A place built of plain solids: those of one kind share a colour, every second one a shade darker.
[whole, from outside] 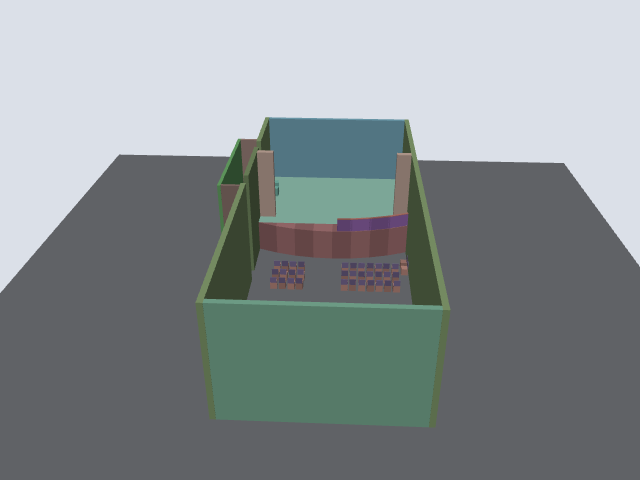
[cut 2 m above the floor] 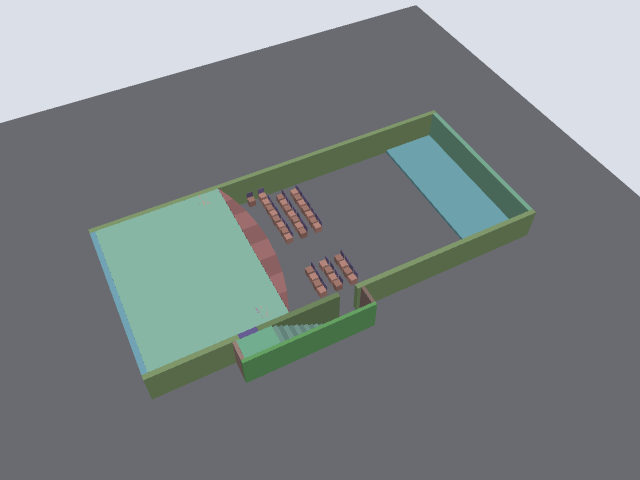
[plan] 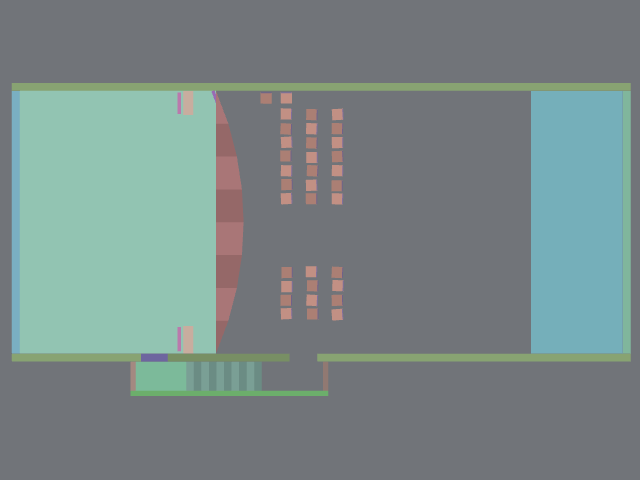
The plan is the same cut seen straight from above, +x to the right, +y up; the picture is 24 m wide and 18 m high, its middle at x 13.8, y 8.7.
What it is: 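A parish, school or music hall with a timber stage behind a plastered proscenium wall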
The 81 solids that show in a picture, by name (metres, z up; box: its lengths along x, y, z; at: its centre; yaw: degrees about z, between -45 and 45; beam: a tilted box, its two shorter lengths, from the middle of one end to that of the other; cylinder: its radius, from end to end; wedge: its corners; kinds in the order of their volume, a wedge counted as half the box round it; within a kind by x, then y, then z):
{
 "boards_main_1": {"box": [7.36, 9.85, 2.09], "at": [6.22, 9.37, 0.99]},
 "wall_side_1": {"box": [4.85, 0.3, 6.7], "at": [4.66, 4.29, 3.3]},
 "wall_side_2": {"box": [4.57, 0.3, 6.7], "at": [10.38, 4.29, 3.3]},
 "wall_side_3": {"box": [23.22, 0.3, 6.7], "at": [13.85, 14.44, 3.3]},
 "wall_side_4": {"box": [11.76, 0.3, 6.7], "at": [19.58, 4.29, 3.3]},
 "wall_back_1": {"box": [0.3, 9.85, 6.7], "at": [2.39, 9.37, 3.3]},
 "wall_rear_1": {"box": [0.3, 9.85, 6.7], "at": [25.31, 9.37, 3.3]},
 "wall_pass_out_1": {"box": [7.42, 0.2, 6.7], "at": [10.4, 2.95, 3.3]},
 "boards_fore_1": {"wedge": [[9.9, 4.44, -0.05], [9.9, 4.44, -0.05], [9.9, 4.44, 2.04], [9.9, 4.44, 2.04], [9.9, 5.67, -0.05], [9.9, 5.67, 2.04], [10.36, 5.67, -0.05], [10.36, 5.67, 2.04]]},
 "boards_fore_2": {"wedge": [[9.9, 5.67, -0.05], [9.9, 5.67, 2.04], [9.9, 6.9, -0.05], [9.9, 6.9, 2.04], [10.36, 5.67, -0.05], [10.36, 5.67, 2.04], [10.68, 6.9, -0.05], [10.68, 6.9, 2.04]]},
 "boards_fore_3": {"wedge": [[9.9, 6.9, -0.05], [9.9, 6.9, 2.04], [9.9, 8.13, -0.05], [9.9, 8.13, 2.04], [10.68, 6.9, -0.05], [10.68, 6.9, 2.04], [10.87, 8.13, -0.05], [10.87, 8.13, 2.04]]},
 "boards_fore_4": {"wedge": [[9.9, 8.13, -0.05], [9.9, 8.13, 2.04], [9.9, 9.37, -0.05], [9.9, 9.37, 2.04], [10.87, 8.13, -0.05], [10.87, 8.13, 2.04], [10.94, 9.37, -0.05], [10.94, 9.37, 2.04]]},
 "boards_fore_5": {"wedge": [[9.9, 9.37, -0.05], [9.9, 9.37, 2.04], [9.9, 10.6, -0.05], [9.9, 10.6, 2.04], [10.87, 10.6, -0.05], [10.87, 10.6, 2.04], [10.94, 9.37, -0.05], [10.94, 9.37, 2.04]]},
 "boards_fore_6": {"wedge": [[9.9, 10.6, -0.05], [9.9, 10.6, 2.04], [9.9, 11.83, -0.05], [9.9, 11.83, 2.04], [10.68, 11.83, -0.05], [10.68, 11.83, 2.04], [10.87, 10.6, -0.05], [10.87, 10.6, 2.04]]},
 "boards_fore_7": {"wedge": [[9.9, 11.83, -0.05], [9.9, 11.83, 2.04], [9.9, 13.06, -0.05], [9.9, 13.06, 2.04], [10.36, 13.06, -0.05], [10.36, 13.06, 2.04], [10.68, 11.83, -0.05], [10.68, 11.83, 2.04]]},
 "boards_fore_8": {"wedge": [[9.9, 13.06, -0.05], [9.9, 13.06, 2.04], [9.9, 14.29, -0.05], [9.9, 14.29, -0.05], [9.9, 14.29, 2.04], [9.9, 14.29, 2.04], [10.36, 13.06, -0.05], [10.36, 13.06, 2.04]]},
 "floor_rear_1": {"box": [3.45, 9.85, 0.24], "at": [23.43, 9.37, 0.07]},
 "step_1": {"box": [0.57, 1.09, 1.9], "at": [8.79, 3.59, 0.9]},
 "step_2": {"box": [0.57, 1.09, 1.72], "at": [9.07, 3.59, 0.81]},
 "step_3": {"box": [0.57, 1.09, 1.53], "at": [9.35, 3.59, 0.72]},
 "step_4": {"box": [0.57, 1.09, 1.35], "at": [9.64, 3.59, 0.62]},
 "step_5": {"box": [0.57, 1.09, 1.16], "at": [9.92, 3.59, 0.53]},
 "step_6": {"box": [0.57, 1.09, 0.98], "at": [10.2, 3.59, 0.44]},
 "step_7": {"box": [0.57, 1.09, 0.79], "at": [10.48, 3.59, 0.35]},
 "step_8": {"box": [0.57, 1.09, 0.61], "at": [10.77, 3.59, 0.25]},
 "step_9": {"box": [0.57, 1.09, 0.42], "at": [11.05, 3.59, 0.16]},
 "step_10": {"box": [0.57, 1.09, 0.24], "at": [11.33, 3.59, 0.07]},
 "boards_pass_1": {"box": [1.9, 1.09, 2.09], "at": [7.84, 3.59, 0.99]},
 "wall_pros_1": {"box": [0.38, 1.04, 4.67], "at": [8.86, 4.96, 4.32]},
 "wall_pros_2": {"box": [0.38, 0.91, 4.67], "at": [8.86, 13.84, 4.32]},
 "wall_pass_end_1": {"box": [0.2, 1.09, 6.7], "at": [6.79, 3.59, 3.3]},
 "wall_pass_end_2": {"box": [0.2, 1.09, 6.7], "at": [14.01, 3.59, 3.3]},
 "chair_seat_1": {"box": [0.42, 0.42, 0.45], "at": [11.78, 14.02, 0.23], "yaw": -0.2},
 "chair_seat_2": {"box": [0.42, 0.42, 0.45], "at": [12.52, 11.85, 0.23], "yaw": -0.3},
 "chair_seat_3": {"box": [0.42, 0.42, 0.45], "at": [12.53, 6.44, 0.23], "yaw": -0.3},
 "chair_seat_4": {"box": [0.42, 0.42, 0.45], "at": [12.53, 12.86, 0.23], "yaw": -2.6},
 "chair_seat_5": {"box": [0.42, 0.42, 0.45], "at": [12.53, 13.43, 0.23], "yaw": -0.9},
 "chair_seat_6": {"box": [0.42, 0.42, 0.45], "at": [12.54, 5.94, 0.23], "yaw": 2.1},
 "chair_seat_7": {"box": [0.42, 0.42, 0.45], "at": [12.54, 10.25, 0.23], "yaw": 2.6},
 "chair_seat_8": {"box": [0.42, 0.42, 0.45], "at": [12.54, 11.3, 0.23], "yaw": -1.7},
 "chair_seat_9": {"box": [0.42, 0.42, 0.45], "at": [12.54, 14.02, 0.23], "yaw": -0.1},
 "chair_seat_10": {"box": [0.42, 0.42, 0.45], "at": [12.55, 12.36, 0.23], "yaw": 2.6},
 "chair_seat_11": {"box": [0.42, 0.42, 0.45], "at": [12.56, 6.95, 0.23], "yaw": 0.5},
 "chair_seat_12": {"box": [0.42, 0.42, 0.45], "at": [12.56, 7.48, 0.23], "yaw": 0.6},
 "chair_seat_13": {"box": [0.42, 0.42, 0.45], "at": [12.56, 10.78, 0.23], "yaw": 0.7},
 "chair_seat_14": {"box": [0.42, 0.42, 0.45], "at": [13.47, 7.51, 0.23], "yaw": -0.9},
 "chair_seat_15": {"box": [0.42, 0.42, 0.45], "at": [13.48, 10.25, 0.23], "yaw": 0.7},
 "chair_seat_16": {"box": [0.42, 0.42, 0.45], "at": [13.48, 10.75, 0.23], "yaw": 1.8},
 "chair_seat_17": {"box": [0.42, 0.42, 0.45], "at": [13.49, 12.34, 0.23], "yaw": -1.9},
 "chair_seat_18": {"box": [0.42, 0.42, 0.45], "at": [13.49, 12.87, 0.23], "yaw": -2.2},
 "chair_seat_19": {"box": [0.42, 0.42, 0.45], "at": [13.49, 13.4, 0.23], "yaw": -1.4},
 "chair_seat_20": {"box": [0.42, 0.42, 0.45], "at": [13.5, 6.44, 0.23], "yaw": -3.1},
 "chair_seat_21": {"box": [0.42, 0.42, 0.45], "at": [13.5, 11.79, 0.23]},
 "chair_seat_22": {"box": [0.42, 0.42, 0.45], "at": [13.52, 5.92, 0.23], "yaw": -0.2},
 "chair_seat_23": {"box": [0.42, 0.42, 0.45], "at": [13.52, 6.98, 0.23], "yaw": -1.6},
 "chair_seat_24": {"box": [0.42, 0.42, 0.45], "at": [13.52, 11.3, 0.23], "yaw": -2.8},
 "chair_seat_25": {"box": [0.42, 0.42, 0.45], "at": [14.44, 10.73, 0.23], "yaw": -0.2},
 "chair_seat_26": {"box": [0.42, 0.42, 0.45], "at": [14.45, 5.9, 0.23], "yaw": 3.8},
 "chair_seat_27": {"box": [0.42, 0.42, 0.45], "at": [14.45, 6.44, 0.23], "yaw": 1.3},
 "chair_seat_28": {"box": [0.42, 0.42, 0.45], "at": [14.45, 7.49, 0.23], "yaw": -2.5},
 "chair_seat_29": {"box": [0.42, 0.42, 0.45], "at": [14.45, 10.24, 0.23], "yaw": -1.1},
 "chair_seat_30": {"box": [0.42, 0.42, 0.45], "at": [14.45, 11.3, 0.23], "yaw": -1.6},
 "chair_seat_31": {"box": [0.42, 0.42, 0.45], "at": [14.45, 12.35, 0.23], "yaw": 1.1},
 "chair_seat_32": {"box": [0.42, 0.42, 0.45], "at": [14.45, 12.88, 0.23], "yaw": -1.3},
 "chair_seat_33": {"box": [0.42, 0.42, 0.45], "at": [14.46, 11.83, 0.23], "yaw": 2.6},
 "chair_seat_34": {"box": [0.42, 0.42, 0.45], "at": [14.46, 13.41, 0.23], "yaw": 2.9},
 "chair_seat_35": {"box": [0.42, 0.42, 0.45], "at": [14.47, 6.99, 0.23], "yaw": -2.2},
 "drape_1": {"box": [0.14, 0.91, 3.36], "at": [8.52, 4.98, 3.67]},
 "drape_2": {"box": [0.14, 0.81, 3.36], "at": [8.52, 13.83, 3.67]},
 "boards_sill_1": {"box": [1.01, 0.3, 2.09], "at": [7.59, 4.29, 0.99]},
 "guard_dwarf_1": {"box": [0.12, 1.41, 0.89], "at": [10.03, 13.63, 2.43], "yaw": 20.7},
 "guard_dwarf_2": {"box": [0.12, 1.38, 0.89], "at": [10.42, 12.42, 2.43], "yaw": 14.6},
 "guard_dwarf_3": {"box": [0.12, 1.36, 0.89], "at": [10.67, 11.2, 2.43], "yaw": 8.7},
 "guard_dwarf_4": {"box": [0.12, 0.97, 0.89], "at": [10.79, 10.16, 2.43], "yaw": 2.9},
 "chair_back_1": {"box": [0.04, 0.4, 0.39], "at": [13.67, 7.51, 0.65], "yaw": -0.9},
 "chair_back_2": {"box": [0.04, 0.4, 0.39], "at": [13.69, 12.33, 0.65], "yaw": -1.9},
 "chair_back_3": {"box": [0.04, 0.4, 0.39], "at": [13.72, 11.29, 0.65], "yaw": -2.8},
 "chair_back_4": {"box": [0.04, 0.4, 0.39], "at": [14.64, 10.73, 0.65], "yaw": -0.2},
 "chair_back_5": {"box": [0.04, 0.4, 0.39], "at": [14.65, 5.91, 0.65], "yaw": 3.8},
 "chair_back_6": {"box": [0.04, 0.4, 0.39], "at": [14.65, 10.24, 0.65], "yaw": -1.1},
 "chair_back_7": {"box": [0.04, 0.4, 0.39], "at": [14.65, 12.36, 0.65], "yaw": 1.1}
}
